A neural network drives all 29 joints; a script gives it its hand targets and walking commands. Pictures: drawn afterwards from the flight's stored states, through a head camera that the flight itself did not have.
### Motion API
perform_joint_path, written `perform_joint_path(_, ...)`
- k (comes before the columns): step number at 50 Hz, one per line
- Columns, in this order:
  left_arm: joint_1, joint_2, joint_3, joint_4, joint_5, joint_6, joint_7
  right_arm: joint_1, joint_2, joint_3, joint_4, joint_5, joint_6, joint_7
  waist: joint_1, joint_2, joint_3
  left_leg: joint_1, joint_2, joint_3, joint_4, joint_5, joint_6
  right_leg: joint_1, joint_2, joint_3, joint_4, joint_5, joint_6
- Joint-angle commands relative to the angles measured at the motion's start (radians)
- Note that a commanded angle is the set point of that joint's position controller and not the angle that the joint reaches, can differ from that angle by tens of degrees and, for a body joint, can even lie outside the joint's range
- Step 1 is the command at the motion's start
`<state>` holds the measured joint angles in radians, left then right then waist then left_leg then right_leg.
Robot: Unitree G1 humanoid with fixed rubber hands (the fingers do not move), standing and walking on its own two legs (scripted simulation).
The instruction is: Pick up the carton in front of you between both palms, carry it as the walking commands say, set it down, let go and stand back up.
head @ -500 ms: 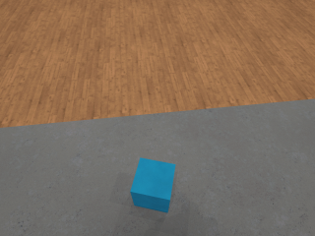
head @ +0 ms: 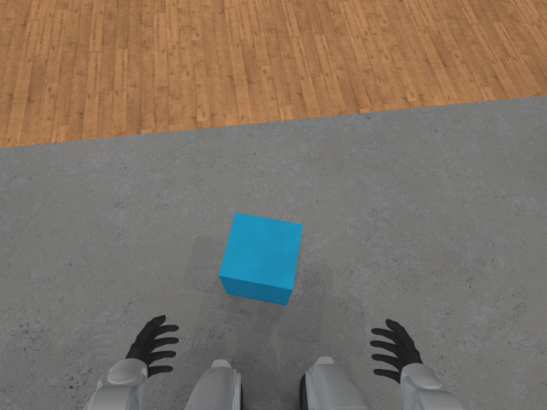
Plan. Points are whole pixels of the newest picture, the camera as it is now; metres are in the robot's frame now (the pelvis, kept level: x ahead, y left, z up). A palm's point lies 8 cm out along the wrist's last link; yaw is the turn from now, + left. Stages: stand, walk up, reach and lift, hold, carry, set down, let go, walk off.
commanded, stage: reach and lift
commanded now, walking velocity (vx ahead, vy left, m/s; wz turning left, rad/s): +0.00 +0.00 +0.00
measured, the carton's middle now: (262, 261) +0.49 +0.02 -0.59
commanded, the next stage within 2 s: none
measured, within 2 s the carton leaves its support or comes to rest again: neither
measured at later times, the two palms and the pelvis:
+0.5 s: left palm (164, 240) +0.40 +0.20 -0.14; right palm (371, 267) +0.34 -0.18 -0.14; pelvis -0.07 +0.02 -0.05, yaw +0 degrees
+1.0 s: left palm (179, 185) +0.54 +0.20 -0.18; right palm (353, 216) +0.46 -0.18 -0.19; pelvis -0.03 +0.02 -0.06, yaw -2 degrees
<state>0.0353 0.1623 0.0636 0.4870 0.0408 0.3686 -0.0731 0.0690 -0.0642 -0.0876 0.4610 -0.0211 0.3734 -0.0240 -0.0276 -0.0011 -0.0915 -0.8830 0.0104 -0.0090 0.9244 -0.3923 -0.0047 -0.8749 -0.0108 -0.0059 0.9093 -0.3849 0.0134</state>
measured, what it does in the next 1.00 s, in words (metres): lowers itself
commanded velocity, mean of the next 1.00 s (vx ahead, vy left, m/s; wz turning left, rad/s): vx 0.00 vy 0.00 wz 0.00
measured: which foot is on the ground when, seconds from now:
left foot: down 0.00-1.00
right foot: down 0.00-1.00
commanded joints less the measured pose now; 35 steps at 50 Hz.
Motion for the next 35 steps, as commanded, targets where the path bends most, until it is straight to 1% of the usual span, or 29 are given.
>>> perform_joint_path(1,-0.197,0.107,0.021,-0.114,-0.021,-0.009,0.003,-0.135,-0.089,-0.022,-0.134,0.024,-0.011,-0.012,-0.015,0.036,-0.413,0.239,-0.054,0.004,-0.021,0.353,0.002,0.12,0.051,-0.018,-0.027,0.344,0.003)
perform_joint_path(3,-0.285,0.119,0.018,-0.083,-0.033,0.034,0.006,-0.223,-0.091,-0.02,-0.134,0.043,0.031,-0.022,-0.009,0.048,-0.355,0.18,-0.047,0.015,-0.03,0.198,0.011,0.081,0.045,-0.031,-0.029,0.195,-0.002)
perform_joint_path(5,-0.39,0.13,0.022,-0.034,-0.044,0.072,0.006,-0.312,-0.084,-0.022,-0.112,0.062,0.073,-0.031,-0.009,0.054,-0.311,0.131,-0.039,0.02,-0.034,0.084,0.017,0.05,0.039,-0.038,-0.025,0.091,-0.005)
perform_joint_path(7,-0.505,0.142,0.032,0.022,-0.049,0.099,0.004,-0.414,-0.079,-0.031,-0.078,0.075,0.104,-0.044,-0.012,0.052,-0.296,0.1,-0.035,0.019,-0.028,0.021,0.019,0.028,0.037,-0.042,-0.015,0.035,-0.004)
perform_joint_path(9,-0.607,0.152,0.045,0.08,-0.046,0.112,0.003,-0.503,-0.074,-0.05,-0.039,0.075,0.123,-0.059,-0.017,0.049,-0.311,0.087,-0.037,0.015,-0.017,0.007,0.014,0.014,0.04,-0.045,-0.003,0.022,0.001)
perform_joint_path(14,-0.871,0.193,0.086,0.201,-0.023,0.097,0.006,-0.723,-0.068,-0.126,0.042,0.047,0.113,-0.105,-0.033,0.052,-0.394,0.069,-0.046,0.009,0.012,0.039,0.003,-0.023,0.051,-0.057,0.024,0.047,0.023)
perform_joint_path(19,-1.121,0.239,0.112,0.301,-0.013,0.043,0.012,-0.934,-0.069,-0.19,0.098,0.031,0.053,-0.149,-0.045,0.069,-0.506,0.064,-0.05,0.004,0.025,0.062,-0.005,-0.076,0.058,-0.074,0.044,0.061,0.039)
perform_joint_path(24,-1.33,0.292,0.116,0.389,-0.018,-0.018,0.013,-1.107,-0.084,-0.228,0.141,0.037,-0.014,-0.179,-0.059,0.091,-0.633,0.064,-0.052,-0.003,0.037,0.099,-0.009,-0.128,0.064,-0.087,0.062,0.089,0.045)
perform_joint_path(30,-1.535,0.347,0.117,0.472,-0.018,-0.091,0.004,-1.26,-0.103,-0.269,0.177,0.038,-0.085,-0.183,-0.078,0.121,-0.765,0.068,-0.06,-0.009,0.053,0.19,-0.015,-0.171,0.074,-0.09,0.072,0.154,0.046)
perform_joint_path(35,-1.666,0.379,0.138,0.515,0.009,-0.143,-0.014,-1.355,-0.107,-0.31,0.176,0.019,-0.13,-0.168,-0.084,0.136,-0.849,0.082,-0.07,-0.015,0.074,0.326,-0.017,-0.193,0.082,-0.082,0.076,0.256,0.052)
